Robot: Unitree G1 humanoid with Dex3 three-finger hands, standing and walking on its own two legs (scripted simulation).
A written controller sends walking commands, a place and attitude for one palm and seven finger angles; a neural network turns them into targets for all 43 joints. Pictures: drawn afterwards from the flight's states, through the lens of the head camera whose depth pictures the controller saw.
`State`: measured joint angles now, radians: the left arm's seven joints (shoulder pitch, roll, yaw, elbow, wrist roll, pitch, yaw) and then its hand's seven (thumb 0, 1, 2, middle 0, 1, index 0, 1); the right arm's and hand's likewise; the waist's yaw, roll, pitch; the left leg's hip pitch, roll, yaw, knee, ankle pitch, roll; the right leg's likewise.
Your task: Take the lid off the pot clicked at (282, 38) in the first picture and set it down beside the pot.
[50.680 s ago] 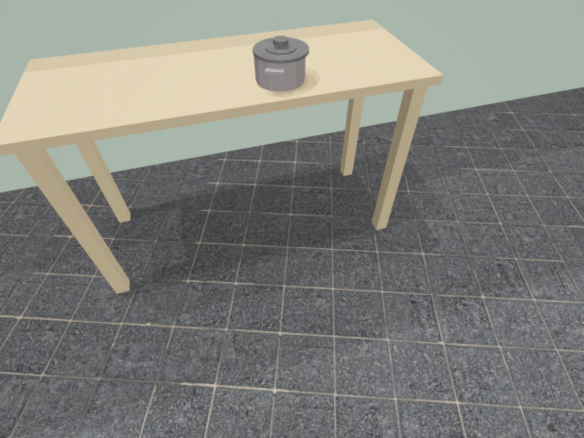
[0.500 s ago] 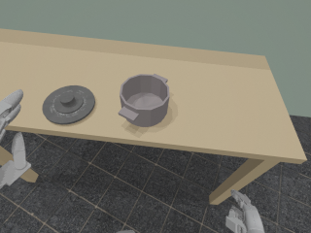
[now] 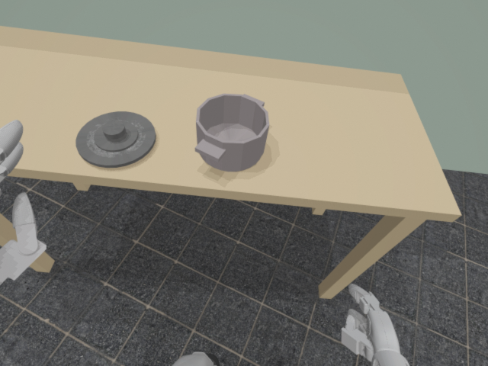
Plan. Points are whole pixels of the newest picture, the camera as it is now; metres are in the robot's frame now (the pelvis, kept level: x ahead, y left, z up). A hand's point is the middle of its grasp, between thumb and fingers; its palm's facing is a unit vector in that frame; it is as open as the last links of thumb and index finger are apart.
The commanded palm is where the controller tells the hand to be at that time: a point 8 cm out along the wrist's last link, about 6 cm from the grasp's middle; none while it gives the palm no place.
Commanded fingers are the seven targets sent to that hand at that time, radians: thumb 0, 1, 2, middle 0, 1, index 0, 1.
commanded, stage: step back with the hand held close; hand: left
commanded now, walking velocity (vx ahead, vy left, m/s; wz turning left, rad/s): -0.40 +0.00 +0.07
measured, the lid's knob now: (114, 129) +0.53 +0.32 +0.01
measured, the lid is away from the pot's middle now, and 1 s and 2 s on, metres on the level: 0.24 0.24 0.24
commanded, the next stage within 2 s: stop stepping back and stand still in 0.36 s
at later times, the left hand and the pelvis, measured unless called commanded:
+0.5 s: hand out of the picture +0.08 +0.27 +0.16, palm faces +0.32 -0.87 -0.37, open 7.4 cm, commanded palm -0.01 +0.30 +0.20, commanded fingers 0.00 0.90 0.90 -0.20 -0.30 -0.20 -0.30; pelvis -0.14 +0.02 +0.00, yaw +0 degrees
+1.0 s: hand out of the picture -0.07 +0.31 +0.15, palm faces +0.41 -0.86 -0.31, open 7.4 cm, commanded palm -0.13 +0.34 +0.20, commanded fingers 0.00 0.90 0.90 -0.20 -0.30 -0.20 -0.30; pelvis -0.27 +0.06 -0.01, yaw +0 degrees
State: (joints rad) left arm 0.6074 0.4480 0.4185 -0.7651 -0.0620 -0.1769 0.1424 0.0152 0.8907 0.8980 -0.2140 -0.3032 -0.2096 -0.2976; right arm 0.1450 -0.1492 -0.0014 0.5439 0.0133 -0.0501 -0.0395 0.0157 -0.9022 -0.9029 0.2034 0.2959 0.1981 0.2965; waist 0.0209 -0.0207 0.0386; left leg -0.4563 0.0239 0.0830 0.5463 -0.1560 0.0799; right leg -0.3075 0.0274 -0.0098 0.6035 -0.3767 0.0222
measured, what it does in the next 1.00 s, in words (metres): walks backwards: right foot, then left foot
